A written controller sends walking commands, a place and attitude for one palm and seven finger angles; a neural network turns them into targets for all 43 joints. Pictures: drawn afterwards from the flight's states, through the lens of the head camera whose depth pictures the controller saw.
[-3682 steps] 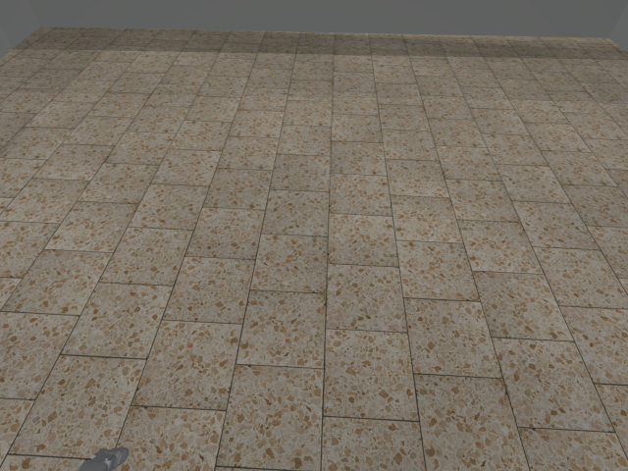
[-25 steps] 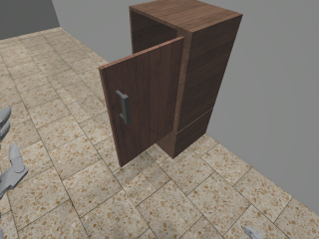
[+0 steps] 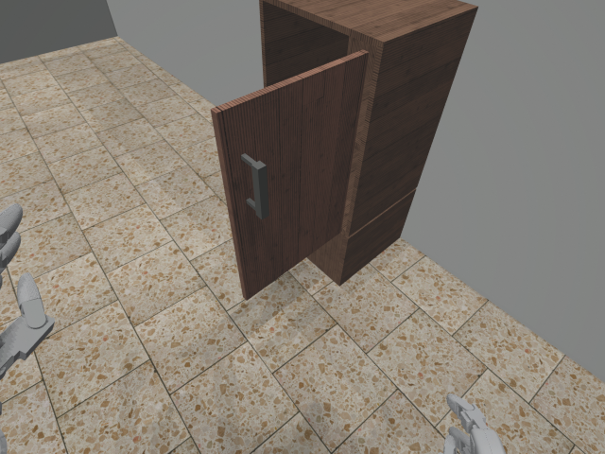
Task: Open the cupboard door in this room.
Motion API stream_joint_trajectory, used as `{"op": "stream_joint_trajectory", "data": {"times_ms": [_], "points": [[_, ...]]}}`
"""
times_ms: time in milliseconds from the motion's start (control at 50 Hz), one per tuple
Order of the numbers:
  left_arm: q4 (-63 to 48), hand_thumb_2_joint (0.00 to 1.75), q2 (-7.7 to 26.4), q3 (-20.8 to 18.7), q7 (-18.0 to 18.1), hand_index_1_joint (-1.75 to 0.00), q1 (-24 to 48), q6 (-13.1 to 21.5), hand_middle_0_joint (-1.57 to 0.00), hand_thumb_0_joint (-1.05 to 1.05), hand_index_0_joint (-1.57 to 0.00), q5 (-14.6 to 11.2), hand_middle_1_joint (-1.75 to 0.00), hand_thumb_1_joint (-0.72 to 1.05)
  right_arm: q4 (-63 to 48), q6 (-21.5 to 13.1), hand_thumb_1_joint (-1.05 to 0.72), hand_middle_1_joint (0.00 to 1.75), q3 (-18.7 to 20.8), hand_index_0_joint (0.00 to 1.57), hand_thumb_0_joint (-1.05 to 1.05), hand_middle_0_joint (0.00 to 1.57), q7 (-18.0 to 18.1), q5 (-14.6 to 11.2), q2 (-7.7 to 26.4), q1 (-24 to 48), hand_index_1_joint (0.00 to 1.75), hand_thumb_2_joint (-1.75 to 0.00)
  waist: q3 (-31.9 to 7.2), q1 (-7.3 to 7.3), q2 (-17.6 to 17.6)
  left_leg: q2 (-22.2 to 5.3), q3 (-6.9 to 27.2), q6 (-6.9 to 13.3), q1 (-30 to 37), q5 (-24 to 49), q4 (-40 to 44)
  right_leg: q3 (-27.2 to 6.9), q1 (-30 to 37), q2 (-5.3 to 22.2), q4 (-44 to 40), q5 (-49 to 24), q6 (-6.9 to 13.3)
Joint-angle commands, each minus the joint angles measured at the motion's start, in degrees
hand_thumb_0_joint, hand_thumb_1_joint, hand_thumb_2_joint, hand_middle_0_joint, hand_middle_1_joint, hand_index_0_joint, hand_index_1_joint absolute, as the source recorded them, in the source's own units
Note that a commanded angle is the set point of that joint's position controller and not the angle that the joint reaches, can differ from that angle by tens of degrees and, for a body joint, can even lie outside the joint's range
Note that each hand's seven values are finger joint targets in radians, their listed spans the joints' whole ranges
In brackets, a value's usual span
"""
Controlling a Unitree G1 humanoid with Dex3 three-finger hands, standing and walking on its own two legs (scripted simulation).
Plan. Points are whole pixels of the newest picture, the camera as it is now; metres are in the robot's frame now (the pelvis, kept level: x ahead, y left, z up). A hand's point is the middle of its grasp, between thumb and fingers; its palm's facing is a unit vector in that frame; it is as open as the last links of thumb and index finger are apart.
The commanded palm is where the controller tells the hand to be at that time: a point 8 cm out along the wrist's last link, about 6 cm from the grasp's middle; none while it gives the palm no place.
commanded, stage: stop stepping back and stand still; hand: left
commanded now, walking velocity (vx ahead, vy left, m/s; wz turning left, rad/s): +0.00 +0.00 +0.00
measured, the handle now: (254, 186) +0.60 +0.14 -0.02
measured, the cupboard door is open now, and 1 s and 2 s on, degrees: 91 91 91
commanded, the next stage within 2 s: let the arm hang, fingers relaxed in 0.08 s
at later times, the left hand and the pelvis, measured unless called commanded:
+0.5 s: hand out of the picture +0.06 +0.17 -0.17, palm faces -0.05 -0.98 -0.18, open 7.3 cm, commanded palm none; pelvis -0.01 -0.01 -0.01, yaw +2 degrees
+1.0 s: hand out of the picture +0.04 +0.23 -0.15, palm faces +0.06 -0.94 -0.33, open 7.3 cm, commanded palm none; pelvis +0.00 -0.01 +0.00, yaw +2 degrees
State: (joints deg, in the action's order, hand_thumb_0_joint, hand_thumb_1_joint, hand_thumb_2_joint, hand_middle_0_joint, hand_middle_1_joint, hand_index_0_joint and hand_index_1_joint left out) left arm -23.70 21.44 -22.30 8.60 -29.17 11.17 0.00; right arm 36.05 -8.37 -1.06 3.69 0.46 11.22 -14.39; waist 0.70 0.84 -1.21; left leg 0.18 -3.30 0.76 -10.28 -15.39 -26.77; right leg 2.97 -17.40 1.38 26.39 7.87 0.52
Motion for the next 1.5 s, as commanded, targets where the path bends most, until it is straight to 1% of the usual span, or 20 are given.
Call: {"op": "stream_joint_trajectory", "data": {"times_ms": [0,140,160,180,200,220,260,300,320,340,380,440,480,520,660,720,940,1120,1340,1480], "points": [[-14.80,0.90,11.43,-7.45,1.16,-0.30,3.75,4.32,-0.20,0.00,-0.20,-0.18,-0.30,0.90,-9.10,-3.33,-0.90,0.30,2.80,0.20,0.00,0.20,0.94,-0.13,7.54,5.67,0.30,-0.90,-3.29,-0.27,7.56,-5.43,5.12,1.21,-12.31,-1.11,11.26,-3.19,13.58,0.19,0.47,-2.17,-1.16],[-11.64,0.90,11.12,-8.07,0.94,-0.30,0.02,4.46,-0.20,0.00,-0.20,-1.10,-0.30,0.90,-8.44,-3.13,-0.90,0.30,3.32,0.20,0.00,0.20,0.49,-0.08,7.75,5.49,0.30,-0.90,-3.90,-0.65,3.28,-3.24,3.53,-0.23,-8.75,3.87,6.36,-5.89,11.42,2.07,-3.98,-5.30,0.08],[32.37,0.90,2.69,16.64,-7.42,-0.30,5.68,-4.59,-0.20,0.00,-0.20,2.38,-0.30,0.90,5.78,-3.09,-0.90,0.30,6.62,0.20,0.00,0.20,-4.13,-1.06,17.96,8.59,0.30,-0.90,1.60,-3.69,2.40,-4.64,6.33,0.62,-10.93,15.83,-3.52,-3.54,2.13,6.81,3.78,-13.80,1.75],[33.66,0.90,1.66,14.72,-8.60,-0.30,5.55,-8.88,-0.20,0.00,-0.20,1.73,-0.30,0.90,5.22,0.62,-0.90,0.30,6.43,0.20,0.00,0.20,-4.34,-0.94,14.88,3.93,0.30,-0.90,-3.63,-2.81,3.18,-5.46,6.02,-0.18,-5.61,19.54,-1.81,-5.46,0.03,6.00,3.09,-8.80,2.62],[32.66,0.90,1.13,14.92,-8.79,-0.30,5.84,-10.06,-0.20,0.00,-0.20,1.58,-0.30,0.90,4.04,1.68,-0.90,0.30,6.17,0.20,0.00,0.20,-4.12,-0.76,15.23,4.10,0.30,-0.90,-2.81,-2.66,5.15,-7.00,7.00,0.60,-6.49,19.40,-0.15,-3.54,-1.12,4.12,4.52,-2.52,1.89],[34.26,0.90,0.33,15.12,-8.71,-0.30,8.14,-10.24,-0.20,0.00,-0.20,1.74,-0.30,0.90,4.50,2.50,-0.90,0.30,5.82,0.20,0.00,0.20,-4.07,-0.16,14.92,4.58,0.30,-0.90,-3.71,-2.31,5.61,-8.58,10.14,2.33,-10.77,16.44,1.98,-1.98,-0.01,2.69,8.03,3.01,1.70],[39.43,0.90,1.68,15.45,-8.61,-0.30,11.04,-10.35,-0.20,0.00,-0.20,2.13,-0.30,0.90,4.54,3.83,-0.90,0.30,5.04,0.20,0.00,0.20,-3.83,0.49,15.27,5.52,0.30,-0.90,-3.47,-1.37,-1.54,-9.73,12.63,4.04,-12.77,16.12,2.95,-2.97,3.16,1.86,9.14,3.40,1.86],[46.17,0.90,3.69,15.77,-8.55,-0.30,13.16,-10.31,-0.20,0.00,-0.20,2.59,-0.30,0.90,5.93,4.91,-0.90,0.30,4.85,0.20,0.00,0.20,-3.77,0.74,15.45,5.25,0.30,-0.90,-4.92,-0.83,-10.17,-6.54,10.14,3.20,-11.35,10.95,-0.29,-5.34,5.83,4.66,4.25,-1.44,2.88],[49.45,0.90,4.74,16.06,-8.55,-0.30,14.37,-10.29,-0.20,0.00,-0.20,2.63,-0.30,0.90,6.77,5.53,-0.90,0.30,4.84,0.20,0.00,0.20,-3.76,0.63,14.98,4.60,0.30,-0.90,-5.74,-1.16,-12.86,-3.96,7.63,2.48,-8.98,7.22,-2.73,-7.88,5.30,7.37,1.21,-3.21,3.99],[52.51,0.90,5.45,16.62,-8.46,-0.30,16.16,-10.54,-0.20,0.00,-0.20,2.40,-0.30,0.90,7.74,6.29,-0.90,0.30,4.56,0.20,0.00,0.20,-3.84,0.55,14.24,3.68,0.30,-0.90,-5.45,-2.03,-13.20,-1.93,5.97,1.95,-6.78,3.32,-4.10,-9.21,2.94,9.16,-1.58,0.07,5.25],[58.15,0.90,5.29,17.92,-8.26,-0.30,19.09,-10.97,-0.20,0.00,-0.20,1.84,-0.30,0.90,10.32,7.38,-0.90,0.30,3.87,0.20,0.00,0.20,-3.74,0.91,12.92,2.65,0.30,-0.90,-4.75,-2.70,-6.51,-1.41,5.04,1.75,-3.20,0.96,-3.43,-10.17,0.23,9.69,-4.37,6.64,5.69],[65.02,0.90,4.36,18.80,-8.02,-0.30,19.49,-11.11,-0.20,0.00,-0.20,1.46,-0.30,0.90,12.79,7.87,-0.90,0.30,3.30,0.20,0.00,0.20,-3.72,1.22,13.15,3.82,0.30,-0.90,-3.02,-1.46,6.82,-4.28,8.33,2.10,-5.96,0.58,3.48,-7.60,3.09,5.78,-3.41,11.26,3.42],[69.86,0.90,3.24,19.15,-8.01,-0.30,18.17,-10.97,-0.20,0.00,-0.20,1.25,-0.30,0.90,14.70,7.99,-0.90,0.30,3.04,0.20,0.00,0.20,-3.51,1.12,12.26,3.95,0.30,-0.90,-2.94,-0.65,8.80,-4.66,8.51,1.82,-8.36,-1.96,5.52,-7.19,6.78,5.33,-4.00,10.02,2.97],[73.62,0.90,2.25,18.99,-7.90,-0.30,17.08,-10.73,-0.20,0.00,-0.20,1.10,-0.30,0.90,16.66,8.23,-0.90,0.30,3.01,0.20,0.00,0.20,-3.20,1.06,11.31,2.37,0.30,-0.90,-3.15,-0.60,8.79,-4.27,7.84,1.50,-8.07,-4.31,5.95,-7.52,7.83,5.66,-5.85,11.17,3.34],[81.47,0.90,2.55,18.99,-7.77,-0.30,18.24,-10.42,-0.20,0.00,-0.20,0.84,-0.30,0.90,22.40,9.01,-0.90,0.30,3.45,0.20,0.00,0.20,-2.98,0.89,10.26,-4.07,0.30,-0.90,1.05,-1.52,1.60,-3.99,6.83,1.57,-5.46,-4.86,5.89,-7.32,4.31,6.80,-11.39,17.14,3.60],[83.29,0.90,2.62,18.93,-7.69,-0.30,18.66,-10.50,-0.20,0.00,-0.20,0.75,-0.30,0.90,23.77,8.96,-0.90,0.30,3.50,0.20,0.00,0.20,-2.86,0.93,10.42,-5.05,0.30,-0.90,2.22,-1.43,0.71,-4.36,7.09,1.70,-5.75,-4.96,6.89,-6.85,4.17,6.48,-11.50,17.31,3.43],[85.76,0.90,3.06,18.88,-7.40,-0.30,19.96,-10.25,-0.20,0.00,-0.20,0.75,-0.30,0.90,25.66,8.19,-0.90,0.30,3.41,0.20,0.00,0.20,-2.80,0.85,10.99,-3.05,0.30,-0.90,2.82,-0.56,-0.08,-5.44,7.63,1.70,-5.36,-0.35,10.19,-5.25,7.30,5.79,-9.46,10.35,2.76],[86.02,0.90,2.56,19.07,-7.34,-0.30,21.81,-9.84,-0.20,0.00,-0.20,0.74,-0.30,0.90,26.24,7.70,-0.90,0.30,3.00,0.20,0.00,0.20,-2.60,0.88,10.88,0.21,0.30,-0.90,1.09,-0.63,2.24,-6.15,7.43,0.97,-2.40,6.73,11.06,-4.52,10.17,6.09,-8.28,1.20,2.52],[86.25,0.90,3.07,18.96,-7.26,-0.30,22.66,-9.30,-0.20,0.00,-0.20,0.72,-0.30,0.90,25.92,7.77,-0.90,0.30,3.03,0.20,0.00,0.20,-2.40,0.74,11.91,2.43,0.30,-0.90,-0.67,-0.99,1.07,-6.11,6.69,0.51,1.07,9.43,10.85,-4.64,11.55,6.33,-9.52,-3.37,2.45],[86.59,0.90,3.56,18.97,-7.31,-0.30,23.02,-9.30,-0.20,0.00,-0.20,0.64,-0.30,0.90,26.22,8.05,-0.90,0.30,2.94,0.20,0.00,0.20,-2.42,0.87,12.43,2.82,0.30,-0.90,-0.34,-1.16,1.10,-6.00,6.30,0.34,1.54,8.03,10.95,-5.15,11.62,6.51,-11.19,-0.92,2.38]]}}
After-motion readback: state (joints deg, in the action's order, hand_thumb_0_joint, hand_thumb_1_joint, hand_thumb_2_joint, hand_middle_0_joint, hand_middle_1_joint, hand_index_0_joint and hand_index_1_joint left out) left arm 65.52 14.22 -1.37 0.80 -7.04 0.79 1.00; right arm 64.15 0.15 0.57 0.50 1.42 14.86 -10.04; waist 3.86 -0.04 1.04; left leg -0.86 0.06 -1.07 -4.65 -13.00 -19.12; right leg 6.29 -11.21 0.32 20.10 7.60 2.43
